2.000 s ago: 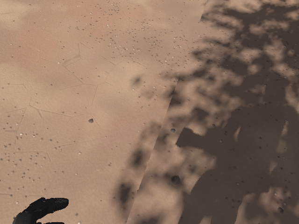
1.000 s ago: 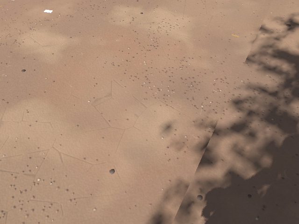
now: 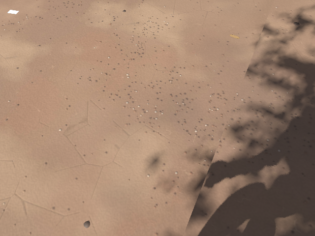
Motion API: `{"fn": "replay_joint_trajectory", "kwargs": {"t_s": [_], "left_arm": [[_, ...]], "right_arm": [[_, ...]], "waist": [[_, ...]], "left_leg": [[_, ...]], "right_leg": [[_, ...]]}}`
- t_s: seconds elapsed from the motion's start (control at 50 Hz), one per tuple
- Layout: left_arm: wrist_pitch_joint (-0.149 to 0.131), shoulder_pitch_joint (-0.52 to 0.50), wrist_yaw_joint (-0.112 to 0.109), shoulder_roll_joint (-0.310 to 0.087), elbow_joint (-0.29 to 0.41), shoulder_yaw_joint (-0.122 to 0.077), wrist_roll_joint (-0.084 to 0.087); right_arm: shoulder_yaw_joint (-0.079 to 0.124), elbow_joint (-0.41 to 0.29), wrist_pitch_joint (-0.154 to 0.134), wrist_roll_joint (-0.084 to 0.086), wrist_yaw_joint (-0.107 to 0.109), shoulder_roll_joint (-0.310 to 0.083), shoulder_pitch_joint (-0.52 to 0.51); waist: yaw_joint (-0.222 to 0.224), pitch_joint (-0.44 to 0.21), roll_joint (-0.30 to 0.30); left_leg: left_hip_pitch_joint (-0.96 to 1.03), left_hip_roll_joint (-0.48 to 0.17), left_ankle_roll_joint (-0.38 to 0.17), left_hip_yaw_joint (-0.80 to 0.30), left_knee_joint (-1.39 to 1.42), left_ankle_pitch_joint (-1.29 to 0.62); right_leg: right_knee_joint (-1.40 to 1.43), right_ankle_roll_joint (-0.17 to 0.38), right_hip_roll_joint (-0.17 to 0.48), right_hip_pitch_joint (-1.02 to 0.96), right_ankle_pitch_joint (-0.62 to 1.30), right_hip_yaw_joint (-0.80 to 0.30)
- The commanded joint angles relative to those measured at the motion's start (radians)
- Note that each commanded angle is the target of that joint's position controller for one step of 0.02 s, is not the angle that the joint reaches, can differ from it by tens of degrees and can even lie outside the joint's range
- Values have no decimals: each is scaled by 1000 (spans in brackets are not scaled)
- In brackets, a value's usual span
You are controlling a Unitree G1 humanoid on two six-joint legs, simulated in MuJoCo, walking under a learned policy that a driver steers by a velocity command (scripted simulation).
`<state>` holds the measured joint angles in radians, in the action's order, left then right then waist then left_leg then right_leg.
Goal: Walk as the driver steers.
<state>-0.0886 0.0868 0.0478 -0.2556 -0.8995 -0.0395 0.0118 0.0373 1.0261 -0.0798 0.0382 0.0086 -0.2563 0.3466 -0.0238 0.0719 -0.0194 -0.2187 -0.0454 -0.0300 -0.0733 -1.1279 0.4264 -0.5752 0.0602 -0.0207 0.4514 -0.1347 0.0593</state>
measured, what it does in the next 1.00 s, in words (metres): goes down: left foot 0.13 m lower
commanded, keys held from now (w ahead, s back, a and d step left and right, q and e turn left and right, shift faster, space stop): w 0.04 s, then no key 0.06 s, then q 0.20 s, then e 0.10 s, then w+e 0.60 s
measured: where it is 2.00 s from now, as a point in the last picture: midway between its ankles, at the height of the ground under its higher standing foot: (215, 154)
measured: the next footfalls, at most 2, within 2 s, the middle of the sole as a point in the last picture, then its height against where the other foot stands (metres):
left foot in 0.56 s outside the picture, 0.13 m lower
right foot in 1.02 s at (204, 213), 0.13 m higher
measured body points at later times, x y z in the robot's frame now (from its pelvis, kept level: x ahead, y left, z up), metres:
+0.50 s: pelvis +0.20 +0.00 -0.05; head +0.21 +0.02 +0.40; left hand +0.21 +0.27 -0.20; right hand +0.35 -0.23 -0.17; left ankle +0.28 +0.15 -0.79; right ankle +0.11 -0.09 -0.72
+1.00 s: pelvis +0.41 -0.02 -0.13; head +0.43 -0.03 +0.32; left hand +0.68 +0.11 -0.19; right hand +0.29 -0.24 -0.28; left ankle +0.27 +0.16 -0.85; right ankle +0.49 -0.14 -0.72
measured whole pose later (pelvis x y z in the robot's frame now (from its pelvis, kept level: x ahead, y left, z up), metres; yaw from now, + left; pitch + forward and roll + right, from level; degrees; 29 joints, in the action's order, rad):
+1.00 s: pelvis +0.41 -0.02 -0.13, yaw -12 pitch +5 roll +0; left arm -0.03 0.05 0.03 -0.14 -0.60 0.02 0.03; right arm 0.04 1.02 0.00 0.00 0.05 -0.20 0.47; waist -0.03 -0.06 -0.04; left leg 0.04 -0.12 0.08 0.20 -0.32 0.40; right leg -1.43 0.09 0.11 0.98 -0.59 0.11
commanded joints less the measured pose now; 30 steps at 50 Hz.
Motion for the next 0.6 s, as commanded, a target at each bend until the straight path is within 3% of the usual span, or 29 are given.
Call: {"fn": "replay_joint_trajectory", "kwargs": {"t_s": [0.02, 0.04, 0.06, 0.08, 0.1, 0.12, 0.16, 0.26, 0.32, 0.36, 0.4, 0.44, 0.48, 0.52, 0.54, 0.56, 0.58, 0.6], "left_arm": [[-20, 64, 0, -97, 21, -19, -24], [-20, 79, 3, -92, 4, -20, -37], [-35, 75, 8, -88, 9, -15, -41], [-44, 92, 7, -100, 0, -18, -44], [-47, 119, -2, -104, -18, -20, -37], [-48, 134, -18, -89, -41, -14, -30], [-44, 165, -45, -99, -57, -14, -37], [-18, 144, -102, -105, -42, -13, -35], [4, 192, -127, -94, -38, -15, -23], [16, 256, -130, -88, -45, -16, -16], [30, 281, -134, -92, -41, -19, -7], [45, 297, -136, -114, -30, -27, -2], [57, 290, -131, -136, -14, -39, -11], [63, 293, -127, -139, -23, -45, -19], [64, 296, -125, -113, -24, -39, -27], [64, 325, -113, -62, -50, -25, -28], [49, 358, -89, 25, -70, -3, -16], [24, 446, -65, 63, -81, 14, 9]], "right_arm": [[29, -60, -15, -2, 17, -85, 33], [29, -47, -3, -12, 13, -66, 65], [43, -40, 8, -7, 15, -73, 75], [47, -42, 16, -19, 15, -71, 74], [48, -48, 24, -27, 22, -57, 62], [58, -71, 24, -29, 22, -74, 14], [63, -92, 21, -33, 13, -72, -29], [68, -159, 41, -54, -13, -80, -109], [55, -212, 64, -63, -32, -64, -171], [44, -223, 68, -57, -41, -45, -199], [31, -228, 62, -57, -52, -34, -240], [21, -228, 58, -40, -66, -21, -285], [19, -217, 55, -16, -72, -25, -295], [28, -201, 47, -6, -63, -34, -258], [37, -173, 43, -5, -57, -38, -202], [54, -123, 42, -19, -50, -59, -77], [73, -83, 38, -40, -36, -100, 78], [76, -72, 38, -50, -26, -146, 192]], "waist": [[19, -133, 93], [1, -152, 98], [-16, -114, 62], [-18, -107, 70], [-23, -69, 47], [-27, -52, 56], [-20, -65, 71], [-13, -84, 52], [38, -67, 43], [80, -61, 24], [111, -62, 25], [138, -50, 32], [136, -34, 27], [106, -26, 29], [80, -44, 0], [34, -94, -48], [-27, -187, -152], [-49, -320, -278]], "left_leg": [[-256, -74, -29, -7, -59, -126], [-193, -66, -28, 9, -81, -129], [-177, -64, -30, 8, -30, -171], [-175, -59, -26, 10, -35, -180], [-197, -52, -19, 13, 41, -235], [-245, -54, -16, -19, 92, -280], [-291, -36, -8, -38, 198, -403], [-273, 9, 32, -76, 351, -658], [-377, -5, 52, -115, 394, -631], [-457, -1, 58, -153, 473, -589], [-480, -34, 76, -93, 562, -612], [-424, -33, 75, -58, 612, -596], [-333, -15, 56, -37, 662, -522], [-197, 3, 24, 1, 733, -449], [-88, 15, 6, 47, 811, -502], [92, 22, -13, 96, 796, -568], [385, -92, -75, 3, 634, -831], [615, -319, -196, -214, 458, -1077]], "right_leg": [[394, 151, 241, -281, -80, -321], [406, 174, 230, -227, -16, -286], [421, 178, 209, -186, 103, -229], [423, 195, 230, -178, 245, -221], [416, 186, 203, -152, 347, -152], [392, 163, 213, -184, 414, -130], [365, 153, 215, -225, 472, -91], [204, 156, 223, -183, 391, -23], [82, 172, 266, -242, 323, -77], [-13, 187, 280, -314, 262, -149], [-112, 185, 283, -331, 188, -203], [-168, 185, 264, -244, 33, -270], [-199, 180, 242, -158, -104, -335], [-253, 162, 221, -85, -178, -365], [-347, 140, 187, -56, -224, -344], [-508, 111, 132, 18, -297, -285], [-811, 33, 47, 240, -504, -185], [-1276, -48, -25, 500, -827, -135]]}}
